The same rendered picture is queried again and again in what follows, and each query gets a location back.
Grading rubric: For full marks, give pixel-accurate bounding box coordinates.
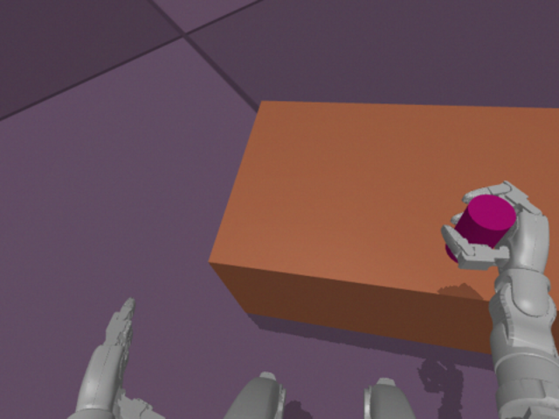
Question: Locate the left robot hand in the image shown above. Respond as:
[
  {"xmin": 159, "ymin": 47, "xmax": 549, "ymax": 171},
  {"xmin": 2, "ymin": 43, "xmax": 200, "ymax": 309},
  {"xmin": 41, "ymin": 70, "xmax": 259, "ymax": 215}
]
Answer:
[{"xmin": 75, "ymin": 298, "xmax": 165, "ymax": 419}]

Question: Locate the can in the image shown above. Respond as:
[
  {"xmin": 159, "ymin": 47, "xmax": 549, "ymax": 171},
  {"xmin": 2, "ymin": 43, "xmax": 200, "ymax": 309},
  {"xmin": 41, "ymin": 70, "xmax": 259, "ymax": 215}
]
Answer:
[{"xmin": 445, "ymin": 195, "xmax": 516, "ymax": 263}]

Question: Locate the right robot arm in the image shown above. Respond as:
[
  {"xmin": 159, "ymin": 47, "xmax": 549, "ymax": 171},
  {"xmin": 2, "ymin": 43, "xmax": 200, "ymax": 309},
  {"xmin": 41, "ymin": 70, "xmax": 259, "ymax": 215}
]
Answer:
[{"xmin": 488, "ymin": 268, "xmax": 559, "ymax": 419}]

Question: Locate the right robot hand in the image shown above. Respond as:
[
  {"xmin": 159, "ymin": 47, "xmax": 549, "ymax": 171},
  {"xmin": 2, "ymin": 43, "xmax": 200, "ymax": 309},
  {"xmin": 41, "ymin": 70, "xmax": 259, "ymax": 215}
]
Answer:
[{"xmin": 441, "ymin": 181, "xmax": 549, "ymax": 274}]

